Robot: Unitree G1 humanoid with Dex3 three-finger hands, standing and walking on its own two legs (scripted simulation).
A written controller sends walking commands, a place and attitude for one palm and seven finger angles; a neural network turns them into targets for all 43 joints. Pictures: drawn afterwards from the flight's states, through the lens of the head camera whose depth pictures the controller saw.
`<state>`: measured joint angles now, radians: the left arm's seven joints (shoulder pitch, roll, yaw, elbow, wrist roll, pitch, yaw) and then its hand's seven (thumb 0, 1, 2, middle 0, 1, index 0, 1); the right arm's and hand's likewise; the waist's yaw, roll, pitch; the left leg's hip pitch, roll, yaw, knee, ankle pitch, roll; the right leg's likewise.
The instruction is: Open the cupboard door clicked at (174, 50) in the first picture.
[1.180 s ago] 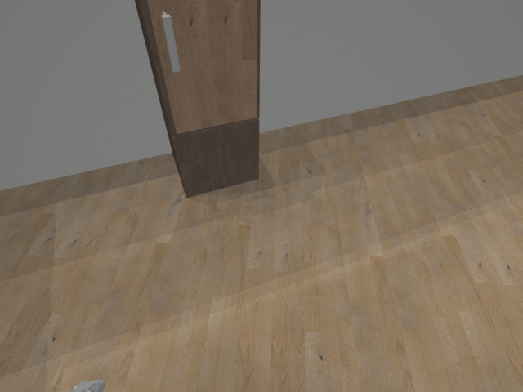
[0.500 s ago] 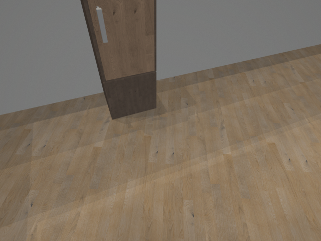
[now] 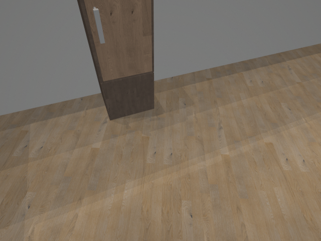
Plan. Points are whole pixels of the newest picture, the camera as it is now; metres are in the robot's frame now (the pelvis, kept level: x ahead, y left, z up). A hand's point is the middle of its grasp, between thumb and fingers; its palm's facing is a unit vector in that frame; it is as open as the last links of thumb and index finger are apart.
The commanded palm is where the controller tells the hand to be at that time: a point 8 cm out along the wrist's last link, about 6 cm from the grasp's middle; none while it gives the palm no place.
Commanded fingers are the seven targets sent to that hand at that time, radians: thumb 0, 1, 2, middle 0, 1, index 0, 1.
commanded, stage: look at it before walking up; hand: left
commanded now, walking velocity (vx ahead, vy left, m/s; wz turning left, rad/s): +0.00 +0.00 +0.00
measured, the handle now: (98, 25) +1.15 +0.42 +0.03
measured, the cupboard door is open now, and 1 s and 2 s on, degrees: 0 0 0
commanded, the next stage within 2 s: walk to a spot facing it in 0.26 s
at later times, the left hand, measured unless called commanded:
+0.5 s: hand out of the picture +0.07 +0.24 -0.16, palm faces -0.02 -0.95 -0.31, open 7.4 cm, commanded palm none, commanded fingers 0.00 0.90 0.90 -0.20 -0.30 -0.20 -0.30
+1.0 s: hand out of the picture +0.09 +0.13 -0.17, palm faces -0.11 -0.98 -0.15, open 7.3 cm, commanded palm none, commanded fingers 0.00 0.90 0.90 -0.20 -0.30 -0.20 -0.30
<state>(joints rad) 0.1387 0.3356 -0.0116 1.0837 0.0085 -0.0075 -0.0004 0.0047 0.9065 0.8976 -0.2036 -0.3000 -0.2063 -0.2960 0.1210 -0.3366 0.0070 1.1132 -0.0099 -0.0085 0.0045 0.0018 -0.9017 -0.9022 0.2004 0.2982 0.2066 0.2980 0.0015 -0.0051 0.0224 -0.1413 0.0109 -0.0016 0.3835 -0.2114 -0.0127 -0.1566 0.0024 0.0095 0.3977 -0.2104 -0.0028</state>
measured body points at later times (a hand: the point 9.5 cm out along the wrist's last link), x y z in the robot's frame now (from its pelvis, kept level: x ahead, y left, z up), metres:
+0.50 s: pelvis +0.01 +0.00 +0.00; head +0.00 +0.00 +0.45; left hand +0.07 +0.29 -0.14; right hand +0.09 -0.28 -0.14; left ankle +0.00 +0.13 -0.74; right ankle +0.00 -0.12 -0.74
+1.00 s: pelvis +0.16 -0.03 -0.01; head +0.17 -0.04 +0.44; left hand +0.10 +0.18 -0.16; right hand +0.19 -0.28 -0.16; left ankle +0.26 +0.08 -0.68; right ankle +0.04 -0.11 -0.74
